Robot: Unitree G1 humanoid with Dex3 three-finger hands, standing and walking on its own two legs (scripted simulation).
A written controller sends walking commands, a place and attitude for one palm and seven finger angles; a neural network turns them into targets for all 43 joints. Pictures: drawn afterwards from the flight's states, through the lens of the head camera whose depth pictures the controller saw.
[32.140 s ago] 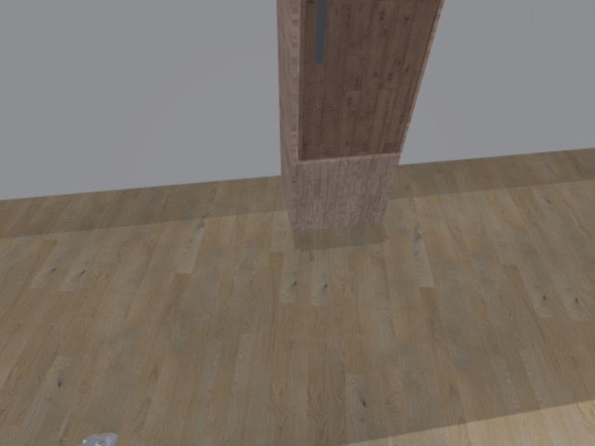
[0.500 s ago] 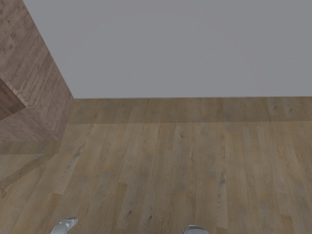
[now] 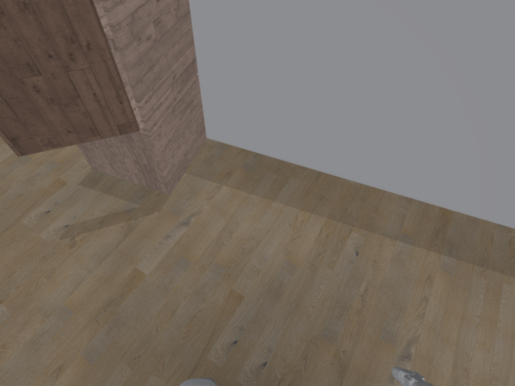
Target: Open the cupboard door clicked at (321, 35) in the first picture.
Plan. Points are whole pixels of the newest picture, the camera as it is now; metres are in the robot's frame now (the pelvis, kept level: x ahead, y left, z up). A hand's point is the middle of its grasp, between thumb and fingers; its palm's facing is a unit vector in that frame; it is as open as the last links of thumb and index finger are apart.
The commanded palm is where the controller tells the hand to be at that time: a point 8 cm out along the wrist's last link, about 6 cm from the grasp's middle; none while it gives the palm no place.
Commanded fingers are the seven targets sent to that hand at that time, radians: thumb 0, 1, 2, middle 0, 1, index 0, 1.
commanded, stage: turn to face it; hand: left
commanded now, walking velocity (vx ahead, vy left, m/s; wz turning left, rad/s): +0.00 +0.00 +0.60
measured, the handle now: out of the picture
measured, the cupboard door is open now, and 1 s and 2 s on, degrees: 40 40 40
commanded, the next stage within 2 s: take the last steps up to it in 0.62 s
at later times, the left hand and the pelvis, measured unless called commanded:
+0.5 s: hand out of the picture +0.09 +0.18 -0.14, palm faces +0.25 -0.93 -0.27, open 7.4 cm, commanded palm none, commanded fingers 0.00 0.90 0.90 -0.20 -0.30 -0.20 -0.30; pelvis +0.03 -0.03 +0.01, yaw +15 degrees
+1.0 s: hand out of the picture -0.03 +0.21 -0.16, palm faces +0.48 -0.85 -0.20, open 7.4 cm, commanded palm none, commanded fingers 0.00 0.90 0.90 -0.20 -0.30 -0.20 -0.30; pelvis +0.04 +0.01 +0.02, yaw +25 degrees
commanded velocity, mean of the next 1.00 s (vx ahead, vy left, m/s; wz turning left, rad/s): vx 0.09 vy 0.05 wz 0.36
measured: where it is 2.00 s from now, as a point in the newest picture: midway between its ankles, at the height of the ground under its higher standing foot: (184, 339)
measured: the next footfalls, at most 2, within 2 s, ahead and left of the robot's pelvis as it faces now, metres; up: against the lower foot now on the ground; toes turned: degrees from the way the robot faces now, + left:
right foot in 0.44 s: +0.09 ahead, -0.14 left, +0.00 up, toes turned +11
left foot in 0.82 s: +0.03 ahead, +0.10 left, +0.00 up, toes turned +27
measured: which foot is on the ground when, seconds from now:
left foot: down 0.00-0.44, up 0.46-0.80, down 0.82-1.00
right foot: down 0.00-0.00, up 0.02-0.42, down 0.44-0.82, up 0.84-1.00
